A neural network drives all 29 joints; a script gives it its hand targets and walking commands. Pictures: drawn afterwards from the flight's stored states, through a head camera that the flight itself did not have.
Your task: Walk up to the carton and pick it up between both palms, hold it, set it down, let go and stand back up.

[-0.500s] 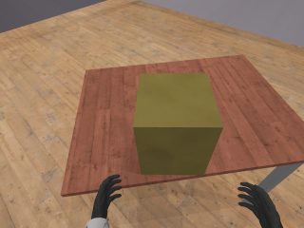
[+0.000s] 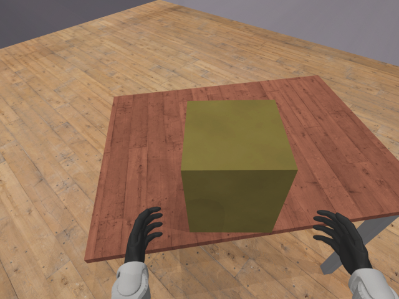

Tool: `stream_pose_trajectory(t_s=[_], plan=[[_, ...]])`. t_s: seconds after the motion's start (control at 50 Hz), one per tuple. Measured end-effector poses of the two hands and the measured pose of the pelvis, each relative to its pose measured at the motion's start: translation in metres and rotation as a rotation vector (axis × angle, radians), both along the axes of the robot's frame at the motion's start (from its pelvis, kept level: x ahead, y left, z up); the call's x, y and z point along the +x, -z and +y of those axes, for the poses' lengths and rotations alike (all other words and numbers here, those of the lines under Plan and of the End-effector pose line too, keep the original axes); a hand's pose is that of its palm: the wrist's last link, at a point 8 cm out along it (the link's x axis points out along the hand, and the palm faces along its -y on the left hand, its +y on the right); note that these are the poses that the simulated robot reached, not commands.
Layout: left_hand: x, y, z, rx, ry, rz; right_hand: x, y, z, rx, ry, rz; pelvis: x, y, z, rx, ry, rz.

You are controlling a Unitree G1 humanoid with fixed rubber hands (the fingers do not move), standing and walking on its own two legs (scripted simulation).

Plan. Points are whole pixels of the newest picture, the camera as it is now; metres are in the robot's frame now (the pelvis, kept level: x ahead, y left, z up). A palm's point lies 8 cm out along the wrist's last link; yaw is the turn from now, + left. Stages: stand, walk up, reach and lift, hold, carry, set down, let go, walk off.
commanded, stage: reach and lift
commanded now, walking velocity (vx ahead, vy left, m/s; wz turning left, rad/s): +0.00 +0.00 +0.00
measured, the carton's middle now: (230, 168) +0.43 -0.05 +0.01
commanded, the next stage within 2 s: none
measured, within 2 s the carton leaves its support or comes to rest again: neither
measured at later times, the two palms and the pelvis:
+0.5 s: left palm (144, 207) +0.30 +0.13 +0.07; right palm (355, 207) +0.29 -0.26 +0.06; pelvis -0.02 -0.03 +0.00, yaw -1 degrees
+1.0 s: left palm (141, 145) +0.38 +0.13 +0.16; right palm (356, 138) +0.38 -0.27 +0.15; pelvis -0.02 -0.03 +0.01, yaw +0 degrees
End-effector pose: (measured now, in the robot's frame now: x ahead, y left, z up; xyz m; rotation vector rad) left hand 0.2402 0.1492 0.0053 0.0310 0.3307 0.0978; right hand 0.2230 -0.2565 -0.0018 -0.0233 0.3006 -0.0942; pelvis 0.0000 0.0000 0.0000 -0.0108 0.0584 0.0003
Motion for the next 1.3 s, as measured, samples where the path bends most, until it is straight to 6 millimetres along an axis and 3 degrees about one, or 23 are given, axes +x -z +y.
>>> stream_pose_trajectory(t_s=[0.22,0.5,0.84,1.12,1.3], plan=[[0.021,-0.031,-0.009,-0.003,-0.011,-0.029,0.025,-0.039,-0.01,0.005,-0.024,-0.055,-0.003,-0.004,-0.011,0.006,0.003,-0.023],[0.057,-0.069,-0.018,-0.007,-0.022,0.053,0.067,-0.064,-0.007,0.031,-0.025,0.021,-0.019,-0.004,-0.026,0.022,0.011,-0.015],[0.112,-0.13,-0.018,-0.032,-0.01,0.055,0.135,-0.14,-0.009,-0.01,0.011,-0.006,-0.023,-0.005,-0.035,0.025,0.003,-0.004],[0.154,-0.171,-0.021,-0.019,0.006,0.049,0.176,-0.163,-0.012,0.003,0.026,0.034,-0.019,-0.005,-0.031,0.019,-0.01,0.072],[0.171,-0.185,-0.022,-0.029,0.003,0.053,0.197,-0.189,-0.009,-0.005,0.022,0.004,-0.015,-0.005,-0.029,0.015,-0.016,0.112]])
